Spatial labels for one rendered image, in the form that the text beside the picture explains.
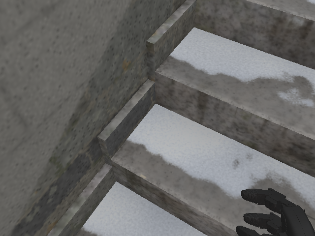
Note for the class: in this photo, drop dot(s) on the robot right hand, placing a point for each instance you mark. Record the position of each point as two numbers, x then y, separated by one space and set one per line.
293 220

